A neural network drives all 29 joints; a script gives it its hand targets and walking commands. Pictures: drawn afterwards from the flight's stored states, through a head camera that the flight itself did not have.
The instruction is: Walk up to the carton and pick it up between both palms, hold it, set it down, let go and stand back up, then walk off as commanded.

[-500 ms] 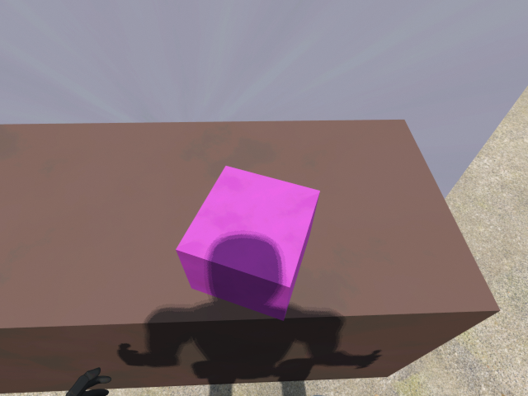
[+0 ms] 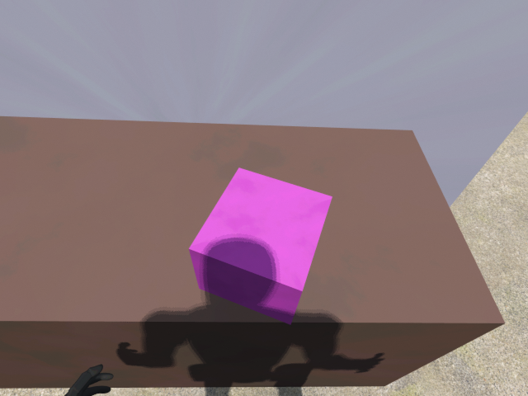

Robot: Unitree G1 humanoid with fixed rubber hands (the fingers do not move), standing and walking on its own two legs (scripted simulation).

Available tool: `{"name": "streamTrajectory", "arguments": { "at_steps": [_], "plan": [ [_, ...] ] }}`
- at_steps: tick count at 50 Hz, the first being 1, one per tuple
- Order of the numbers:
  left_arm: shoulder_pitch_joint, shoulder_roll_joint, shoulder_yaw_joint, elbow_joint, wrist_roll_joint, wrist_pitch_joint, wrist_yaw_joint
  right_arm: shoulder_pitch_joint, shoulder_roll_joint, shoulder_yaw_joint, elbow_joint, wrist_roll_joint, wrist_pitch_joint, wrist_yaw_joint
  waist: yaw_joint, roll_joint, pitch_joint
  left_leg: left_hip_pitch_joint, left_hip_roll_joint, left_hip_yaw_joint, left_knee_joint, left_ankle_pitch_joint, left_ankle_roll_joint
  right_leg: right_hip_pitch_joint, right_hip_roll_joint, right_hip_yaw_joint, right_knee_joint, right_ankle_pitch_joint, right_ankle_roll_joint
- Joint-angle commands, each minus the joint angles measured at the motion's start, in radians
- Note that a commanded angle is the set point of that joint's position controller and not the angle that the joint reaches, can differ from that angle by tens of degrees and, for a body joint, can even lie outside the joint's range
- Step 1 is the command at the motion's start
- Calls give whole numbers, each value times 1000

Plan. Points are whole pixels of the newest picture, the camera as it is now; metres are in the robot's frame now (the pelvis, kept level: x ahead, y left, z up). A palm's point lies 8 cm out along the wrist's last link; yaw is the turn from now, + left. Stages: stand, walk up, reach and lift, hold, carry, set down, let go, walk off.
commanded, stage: walk up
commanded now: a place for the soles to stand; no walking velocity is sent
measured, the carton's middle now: (264, 243) +0.38 +0.01 -0.03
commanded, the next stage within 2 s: reach and lift in 0.34 s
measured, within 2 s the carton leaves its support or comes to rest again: neither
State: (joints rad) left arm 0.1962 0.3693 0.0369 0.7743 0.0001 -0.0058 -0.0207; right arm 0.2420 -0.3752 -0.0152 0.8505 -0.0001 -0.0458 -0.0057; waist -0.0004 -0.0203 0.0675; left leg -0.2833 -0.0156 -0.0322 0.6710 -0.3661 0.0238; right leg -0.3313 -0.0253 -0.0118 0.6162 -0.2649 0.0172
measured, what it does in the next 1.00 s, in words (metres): stands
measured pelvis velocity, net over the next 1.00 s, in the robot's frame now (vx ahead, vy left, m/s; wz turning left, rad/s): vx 0.00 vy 0.02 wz -0.01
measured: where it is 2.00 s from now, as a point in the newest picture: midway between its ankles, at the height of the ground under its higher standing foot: outside the picture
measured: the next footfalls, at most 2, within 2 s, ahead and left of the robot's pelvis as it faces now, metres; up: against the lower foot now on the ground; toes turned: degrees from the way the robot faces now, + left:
none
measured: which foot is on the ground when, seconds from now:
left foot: down 0.00-1.00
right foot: down 0.00-1.00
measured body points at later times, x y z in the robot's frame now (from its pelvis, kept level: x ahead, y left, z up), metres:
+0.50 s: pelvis +0.00 +0.00 +0.00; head +0.03 +0.00 +0.44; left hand +0.14 +0.30 -0.11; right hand +0.11 -0.31 -0.12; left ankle +0.00 +0.11 -0.72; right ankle +0.04 -0.14 -0.72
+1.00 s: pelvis +0.00 +0.02 +0.01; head -0.01 +0.04 +0.46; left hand +0.16 +0.31 -0.08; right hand +0.14 -0.23 -0.06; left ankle +0.00 +0.11 -0.72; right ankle +0.04 -0.14 -0.72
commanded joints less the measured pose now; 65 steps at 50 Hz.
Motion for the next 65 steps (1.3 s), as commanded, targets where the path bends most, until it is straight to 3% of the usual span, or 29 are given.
{"name": "streamTrajectory", "arguments": {
  "at_steps": [1, 5, 7, 8, 11, 12, 13, 15, 17, 18, 19, 21, 22, 23, 24, 26, 29, 32, 37, 43, 45, 47, 50, 51, 52, 55, 62, 65],
  "plan": [
    [-55, 197, 35, 1, 8, -38, 13, -27, -219, -44, -48, -23, -27, -8, 10, 51, -128, -37, 113, -174, -184, 208, 60, 133, -74, 67, -69, 50, -79],
    [-69, 203, 35, 8, 11, -37, 12, -17, -221, -43, -33, -18, -25, -6, 9, 32, -143, -23, 96, -152, -170, 193, 45, 141, -95, 79, -84, 51, -90],
    [-74, 199, 32, 12, 12, -35, 15, -25, -231, -44, -36, -24, -24, -6, 5, 59, -105, -55, 98, -157, -188, 143, 49, 121, -82, 74, -83, 7, -83],
    [-82, 197, 36, 8, 12, -34, 14, -20, -219, -42, -29, -23, -25, -6, 1, 41, -107, -64, 104, -172, -203, 139, 54, 138, -79, 76, -85, 7, -86],
    [-70, 208, 37, 18, 15, -32, 12, -30, -233, -45, -27, -20, -27, -6, 10, 70, -132, -59, 105, -175, -205, 174, 48, 152, -78, 61, -73, 14, -80],
    [-67, 202, 38, 24, 8, -31, 12, -47, -226, -40, -30, -21, -26, -7, 19, 34, -123, -61, 110, -181, -206, 164, 52, 149, -72, 59, -80, 8, -77],
    [-69, 198, 32, 15, 11, -32, 12, -35, -232, -44, -34, -23, -29, -6, 11, 69, -124, -69, 113, -180, -215, 175, 51, 151, -73, 57, -72, 22, -78],
    [-75, 197, 31, 26, 14, -32, 13, -37, -222, -41, -20, -23, -27, -9, 13, 36, -119, -68, 107, -181, -200, 173, 52, 164, -78, 72, -88, 39, -75],
    [-70, 200, 30, 29, 10, -30, 13, -46, -223, -43, -21, -22, -28, -9, 12, 84, -139, -32, 100, -166, -201, 195, 49, 148, -82, 63, -74, 40, -78],
    [-299, 107, 20, -199, -7, 186, 55, -324, -26, -181, 51, -121, -190, 36, -2, 168, -49, -296, 77, 59, -186, -152, -50, 106, 38, -81, 25, -101, -106],
    [-233, 79, 8, -237, 7, 272, 68, -266, -102, -211, 64, -112, -202, 56, -3, 226, 3, -400, 119, 41, -220, -217, -10, 218, 72, -107, 117, -35, -101],
    [-216, 95, 25, -251, 26, 317, 60, -240, -135, -211, 72, -106, -201, 59, -12, 174, -19, -424, 123, 80, -202, -178, 15, 364, 68, -108, 119, 47, -92],
    [-228, 112, 40, -287, 16, 323, 57, -234, -128, -213, 39, -102, -202, 54, 1, 137, -66, -387, 112, 98, -186, -120, 13, 374, 60, -93, 93, 64, -82],
    [-228, 113, 49, -311, 5, 336, 50, -238, -109, -200, 24, -107, -203, 47, 8, 54, -56, -327, 96, 110, -159, -51, 8, 334, 43, -78, 56, 73, -82],
    [-249, 125, 42, -351, -16, 335, 44, -237, -74, -195, -9, -107, -205, 36, -1, -3, -85, -198, 68, 118, -117, 50, -13, 239, 22, -69, 10, 75, -84],
    [-231, 129, 54, -385, -26, 327, 39, -198, -59, -184, -48, -92, -216, 21, -18, -41, -119, -53, 58, 105, -102, 171, -25, 191, 23, -75, -21, 164, -69],
    [-145, 133, 100, -382, 5, 313, 16, -131, -45, -151, -69, -73, -205, -4, 0, -68, -121, -8, 44, 119, -135, 235, -25, 280, 30, -56, -69, 252, -51],
    [-112, 137, 107, -397, 11, 291, -2, -97, -23, -134, -86, -54, -216, -33, -7, -44, -159, 38, 30, 117, -145, 322, -34, 351, 23, -46, -92, 384, -30],
    [-103, 119, 96, -411, -10, 245, -30, -61, 34, -104, -176, -53, -223, -56, 4, -55, -108, 45, 20, 120, -216, 295, -43, 388, 27, -31, -147, 317, -25],
    [-94, 106, 82, -491, -30, 205, -24, -12, 80, -102, -229, -29, -220, -53, -7, 77, -49, -1, 45, 124, -314, 242, -51, 445, 56, -45, -184, 154, -50],
    [-94, 107, 75, -517, -36, 187, -22, 5, 90, -100, -291, -24, -208, -57, 9, 122, -26, -89, 64, 127, -379, 154, -36, 528, 69, -47, -174, 158, -42],
    [-104, 96, 52, -533, -49, 169, -24, -8, 88, -102, -353, -21, -209, -62, 4, 139, -9, -173, 85, 122, -439, 54, -13, 598, 89, -49, -160, 154, -34],
    [-108, 75, 29, -540, -51, 138, -21, -17, 93, -120, -379, -22, -201, -65, -8, 219, 0, -317, 142, 100, -505, -15, 12, 721, 119, -67, -109, 182, -23],
    [-120, 81, 32, -544, -57, 128, -21, -19, 101, -117, -417, -20, -198, -69, 7, 213, -2, -337, 137, 104, -509, -20, 19, 737, 116, -61, -104, 180, -20],
    [-114, 74, 19, -553, -65, 120, -23, -15, 105, -121, -417, -19, -192, -70, -3, 227, 26, -344, 150, 95, -521, -19, 15, 740, 128, -65, -98, 173, -16],
    [-99, 76, 24, -547, -77, 97, -35, 4, 136, -105, -452, -16, -169, -86, -4, 194, 15, -349, 136, 109, -523, -40, 28, 775, 119, -53, -111, 181, -18],
    [-67, 97, 40, -517, -103, 40, -85, 54, 188, -53, -534, -14, -125, -134, 8, 136, 46, -315, 127, 116, -500, -55, 41, 765, 95, -40, -140, 147, -16],
    [-86, 116, 20, -537, -149, 6, -101, 51, 230, -41, -589, -3, -113, -156, 13, 124, 34, -268, 119, 109, -480, -32, 34, 714, 77, -28, -160, 123, -19]
  ]
}}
